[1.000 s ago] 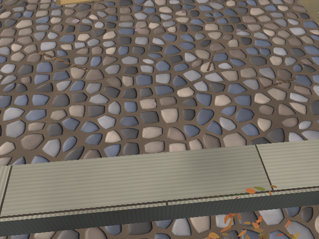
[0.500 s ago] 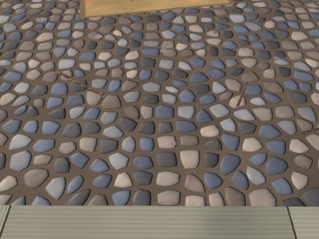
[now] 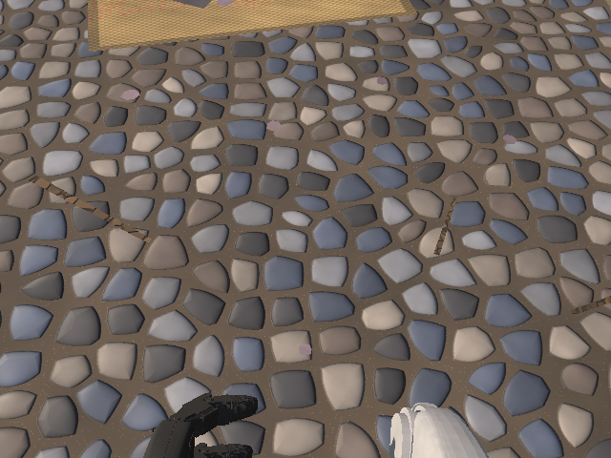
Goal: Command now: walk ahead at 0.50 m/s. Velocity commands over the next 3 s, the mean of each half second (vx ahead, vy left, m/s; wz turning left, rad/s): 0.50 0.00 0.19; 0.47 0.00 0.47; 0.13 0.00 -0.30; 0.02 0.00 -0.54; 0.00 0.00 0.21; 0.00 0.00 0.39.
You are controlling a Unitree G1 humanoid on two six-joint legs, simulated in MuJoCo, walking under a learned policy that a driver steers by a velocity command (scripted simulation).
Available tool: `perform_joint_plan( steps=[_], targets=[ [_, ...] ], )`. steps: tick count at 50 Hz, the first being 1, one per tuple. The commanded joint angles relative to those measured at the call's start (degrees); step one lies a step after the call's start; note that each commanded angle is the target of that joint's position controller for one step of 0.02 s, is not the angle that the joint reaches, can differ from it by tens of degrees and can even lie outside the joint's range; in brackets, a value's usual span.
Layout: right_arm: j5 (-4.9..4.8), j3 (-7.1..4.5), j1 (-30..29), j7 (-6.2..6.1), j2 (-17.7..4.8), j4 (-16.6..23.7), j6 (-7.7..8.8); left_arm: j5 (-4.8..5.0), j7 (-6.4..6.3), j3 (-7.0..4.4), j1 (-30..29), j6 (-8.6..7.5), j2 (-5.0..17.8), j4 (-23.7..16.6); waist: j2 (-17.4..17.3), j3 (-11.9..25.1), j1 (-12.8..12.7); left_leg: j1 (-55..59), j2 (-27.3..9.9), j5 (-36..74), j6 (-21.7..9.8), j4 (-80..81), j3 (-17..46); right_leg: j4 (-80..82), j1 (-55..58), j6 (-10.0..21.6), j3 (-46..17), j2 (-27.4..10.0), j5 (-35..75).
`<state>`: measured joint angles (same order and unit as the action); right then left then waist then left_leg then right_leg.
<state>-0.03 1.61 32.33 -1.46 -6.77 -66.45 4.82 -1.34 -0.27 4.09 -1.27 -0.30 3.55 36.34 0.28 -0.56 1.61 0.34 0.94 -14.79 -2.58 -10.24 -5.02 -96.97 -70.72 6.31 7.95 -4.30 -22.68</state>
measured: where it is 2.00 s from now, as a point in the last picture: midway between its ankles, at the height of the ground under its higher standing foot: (278, 314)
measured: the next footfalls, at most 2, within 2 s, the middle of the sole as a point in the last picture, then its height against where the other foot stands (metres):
right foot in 0.08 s outside the picture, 0.14 m higher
left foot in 0.70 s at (260, 402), level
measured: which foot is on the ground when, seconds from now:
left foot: down 0.00-0.12, up 0.14-0.68, down 0.70-1.00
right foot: up 0.00-0.06, down 0.08-0.70, up 0.72-1.00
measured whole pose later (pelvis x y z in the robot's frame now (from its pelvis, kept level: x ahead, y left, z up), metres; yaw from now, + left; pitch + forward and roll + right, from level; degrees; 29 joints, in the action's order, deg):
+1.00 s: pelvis +0.57 +0.02 +0.13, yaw +23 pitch +4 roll +1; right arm -0.6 -3.1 18.6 -0.3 -13.1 -43.5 3.0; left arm -0.6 0.0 -1.5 2.5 -7.8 14.4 39.5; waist 2.1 -0.1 3.5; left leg -9.0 6.8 -16.1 -4.6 -21.9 5.3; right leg -38.7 -39.6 -2.6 -4.2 -5.8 0.8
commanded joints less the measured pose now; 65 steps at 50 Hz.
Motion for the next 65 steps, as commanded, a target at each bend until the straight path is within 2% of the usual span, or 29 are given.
perform_joint_plan(
  steps=[1, 3, 5, 6, 7, 9, 11, 14, 17, 21, 26, 30, 33, 34, 35, 36, 37, 38, 39, 45, 50, 54, 55, 56, 57, 58, 60, 62, 65],
  targets=[
    [-1.84, -0.68, -0.1, -1.04, -8.8, 4.2, 0.31, 1.73, 0.64, 0.39, -0.4, -0.33, 2.5, -4.2, -3.4, 3.2, -4.0, -11.4, -11.1, 62.6, -9.8, 8.1, 1.2, 22.6, 33.7, 1.9, 6.6, 3.8, 2.8],
    [-0.29, -2.57, 1.4, -0.57, -15.1, 5.4, -0.02, 1.63, 0.62, -1.77, 10.3, -0.43, 6.6, -0.2, -9.5, 13.0, -8.6, 3.9, -14.5, 93.8, -8.9, -10.0, 1.6, 29.2, 40.5, 2.9, 7.1, 9.4, -3.9],
    [-0.19, -4.44, -2.0, 0.71, -16.8, 7.5, 0.28, -0.33, 1.23, -4.34, 23.0, -1.64, 12.2, 3.4, -11.3, 20.9, -14.7, 3.2, -14.4, 84.0, -6.7, -36.6, 1.9, 41.9, 54.7, 7.3, -8.9, 5.3, -8.3],
    [-1.41, -4.12, -0.5, 2.69, -10.4, 11.3, 0.9, -0.67, 0.95, -6.69, 27.2, -1.26, 18.5, 7.3, 5.5, 22.0, -11.9, -18.8, -3.1, 44.8, -3.5, -58.3, 3.5, 61.7, 65.4, 13.4, -42.8, -8.4, -21.5],
    [1.07, -3.3, -5.5, 4.33, -6.2, 8.7, 2.87, 0.45, 0.09, -7.77, 26.8, -1.48, 22.3, 8.5, 14.0, 24.3, -13.2, -34.3, 7.9, 4.9, -3.8, -87.0, 19.1, 86.3, 72.8, 16.7, -73.4, -16.4, -9.7],
    [-1.21, -3.05, -14.2, 4.81, -3.7, 15.8, 2.62, 1.59, 1.96, -4.29, 19.2, -4.24, 9.9, 11.8, -1.2, 4.9, -5.7, -49.1, 4.6, 0.8, -7.1, -105.4, 21.3, 80.0, 56.1, 9.9, -55.2, -18.2, -1.9],
    [-0.83, -2.0, -15.3, 3.06, -2.5, 19.1, 0.22, -0.17, 4.0, -1.79, 13.5, -5.65, 0.4, 16.9, -6.3, -1.2, 2.3, -49.5, 0.0, 7.2, -9.7, -104.1, 19.8, 75.6, 42.7, 1.2, -27.2, -10.5, 7.2],
    [-2.6, -0.96, -11.3, 2.18, -3.2, 19.4, -1.88, -0.24, 4.37, -2.42, 11.4, -6.21, 2.5, 18.6, -0.4, -2.9, 5.8, -47.7, -1.2, 12.8, -7.9, -83.9, 17.1, 79.0, 39.5, -3.6, -5.5, -3.5, 17.5],
    [-1.04, -1.95, -20.4, 1.87, -6.2, 22.6, -2.18, -0.59, 2.35, -2.69, 15.1, -6.93, 7.5, 20.1, 3.5, -1.9, 2.6, -42.6, -0.8, 21.6, -4.7, -65.2, 9.1, 85.0, 40.2, -4.1, 2.8, 0.3, 33.4],
    [-2.51, -3.13, -26.6, 3.09, -7.4, 23.5, -2.08, 0.07, -1.76, -4.62, 23.5, -7.33, 14.9, 21.5, 3.4, 2.3, -2.6, -49.6, -2.3, 23.8, -2.9, -48.8, 7.8, 87.5, 64.6, -5.4, -0.5, -4.0, 38.1],
    [-2.47, -3.78, -35.5, 5.19, -6.7, 26.3, -2.01, 0.96, -2.94, -5.54, 24.8, -5.55, 15.5, 20.0, 2.8, -0.7, -5.4, -52.9, -2.8, 18.0, -2.2, -32.7, 4.7, 87.2, 80.2, -5.6, 0.3, -9.9, 40.4],
    [-1.84, -4.39, -36.9, 6.31, -7.4, 28.3, -1.93, 1.32, -3.59, -7.0, 25.0, -4.38, 19.1, 18.9, 5.8, -0.5, -4.2, -40.9, 1.2, 10.3, -3.9, -25.5, -3.6, 78.0, 82.0, -5.2, 5.0, -10.5, 69.9],
    [-2.33, -6.79, -25.4, 6.31, -12.4, 26.0, -2.17, 1.56, -4.02, -8.7, 22.1, -2.87, 22.6, 16.2, 8.7, 4.0, 2.1, -26.7, 4.0, 4.0, -7.3, -21.9, -4.4, 60.9, 80.5, -4.0, 4.8, -11.5, 83.9],
    [-2.0, -8.6, -16.0, 5.45, -15.7, 23.8, -2.05, 1.92, -3.54, -9.01, 19.1, -3.01, 23.0, 14.6, 7.1, 7.8, 7.5, -12.3, 4.0, 9.1, -9.7, -14.8, -1.0, 48.3, 73.4, -4.2, 5.5, -8.9, 76.1],
    [-1.27, -9.48, -9.7, 3.91, -18.5, 22.1, -2.5, 0.98, -2.5, -8.19, 18.3, -4.23, 19.7, 12.8, -0.1, 11.1, 8.3, 5.4, -4.5, 8.9, -13.2, -17.2, 12.2, 31.2, 54.7, -4.2, 3.5, -3.9, 36.6],
    [-0.06, -10.06, -10.9, 3.31, -22.5, 23.8, -1.89, 1.35, -0.89, -5.97, 20.6, -6.88, 11.6, 8.9, -14.5, 15.1, 2.7, 22.6, -19.5, 4.1, -26.8, -12.9, 46.6, 9.9, 27.4, -7.1, -4.1, 8.9, -9.6],
    [0.0, -8.74, -10.2, 2.88, -17.1, 23.1, -1.31, 2.7, 0.67, -6.68, 14.8, -9.81, 15.8, 7.1, -7.0, 16.5, 5.3, 21.0, -18.4, 0.5, -25.6, -6.9, 48.1, 6.7, 22.1, -4.6, -16.2, 5.6, -6.3],
    [-0.26, -7.76, -13.1, 2.91, -13.4, 24.2, -0.8, 4.02, 1.32, -7.13, 11.6, -10.86, 17.9, 5.0, -3.6, 10.0, 3.8, 14.3, -16.6, 3.2, -22.4, -5.8, 39.5, 11.0, 20.0, -3.8, -16.1, 3.0, -0.9],
    [-0.88, -7.13, -17.1, 3.36, -12.1, 25.0, -0.42, 3.18, 1.21, -7.19, 11.8, -10.87, 17.7, 4.9, 2.7, 5.4, 0.0, 5.5, -13.6, 9.0, -19.4, -4.5, 33.3, 16.7, 22.5, -4.0, -14.6, 1.1, 2.3],
    [-0.32, -7.23, -20.3, 1.21, -15.6, 28.6, -0.64, 0.09, -0.01, -6.84, 8.5, -7.57, 14.7, 0.7, 0.0, -0.6, -3.6, -21.6, -5.1, 25.2, -14.5, -3.1, 17.3, 44.0, 35.4, -10.0, -8.4, -1.5, 11.7],
    [-0.78, -6.86, -9.9, 0.82, -14.8, 24.9, -1.32, 1.29, 0.34, -6.35, 2.8, -7.75, 14.4, 0.5, -7.0, 4.3, 2.9, -13.0, -5.1, 29.9, -9.2, -10.1, 13.6, 63.8, 42.8, -8.2, -6.6, 3.4, 30.1],
    [-0.08, -6.82, -14.4, 0.56, -14.5, 25.8, -1.22, 0.32, 1.35, -8.35, 9.2, -7.91, 17.8, 1.9, -7.3, 8.0, -2.4, -6.0, -6.1, 36.8, -4.2, -23.4, 13.5, 70.6, 50.4, -2.3, -6.8, 5.4, 31.5],
    [0.67, -6.59, -15.2, 0.35, -13.4, 27.0, -1.0, -0.11, 1.35, -9.22, 14.4, -8.06, 20.7, 2.6, -4.6, 11.5, -4.5, -9.8, -2.6, 30.7, -1.5, -33.3, 10.9, 68.7, 59.5, 0.0, -10.7, 1.5, 48.1],
    [1.54, -5.66, -10.0, 0.24, -10.6, 28.1, -0.46, -1.45, 1.28, -9.61, 18.8, -7.83, 24.4, 2.1, 7.2, 19.3, -3.7, -23.9, 2.7, 5.2, 2.7, -54.5, 8.0, 64.9, 77.1, 8.8, -25.8, -11.3, 71.2],
    [0.79, -4.78, -3.3, 0.97, -10.4, 27.2, -0.26, -0.56, 1.48, -9.22, 19.7, -6.94, 22.3, 3.3, 18.5, 27.3, -1.9, -33.8, 4.8, -22.7, 5.1, -65.5, 10.4, 69.5, 86.3, 17.6, -43.0, -19.3, 69.8],
    [-0.15, -5.57, -5.9, 1.31, -15.0, 27.2, -0.95, 0.97, 1.35, -9.36, 17.4, -5.62, 21.0, 1.4, 11.5, 25.6, -3.5, -38.1, 1.8, -20.9, 5.5, -71.7, 13.2, 71.7, 83.5, 15.6, -44.1, -17.2, 49.2],
    [-0.01, -5.86, -16.8, 0.51, -15.2, 30.0, -3.1, 1.13, 0.57, -8.7, 11.7, -3.27, 19.1, -1.0, 0.5, 13.0, -3.9, -41.9, -0.9, -14.5, 5.3, -70.1, 11.0, 75.3, 66.8, 10.8, -35.7, -11.8, 27.0],
    [0.72, -5.97, -17.7, -0.62, -14.2, 31.5, -4.7, 0.62, 0.07, -8.95, 8.8, -2.11, 19.8, -1.9, 1.8, 7.2, -0.6, -35.7, -2.3, -11.3, 4.8, -61.7, 10.2, 79.5, 51.7, 8.3, -31.7, -7.5, 18.5],
    [1.05, -5.32, -15.4, -1.5, -11.5, 30.7, -4.66, 0.25, -0.31, -9.68, 8.4, -1.24, 20.1, -2.5, 6.3, 8.5, 0.5, -29.9, -0.4, -9.2, 5.5, -49.7, 7.8, 79.6, 47.2, 7.5, -26.5, -3.1, 23.8]
  ],
)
